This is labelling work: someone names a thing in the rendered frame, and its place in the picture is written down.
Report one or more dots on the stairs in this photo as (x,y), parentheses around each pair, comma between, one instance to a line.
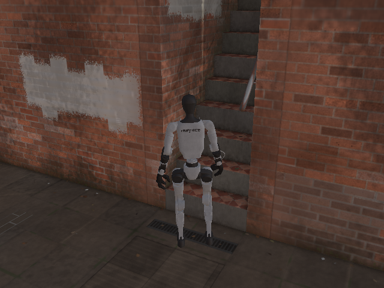
(223,96)

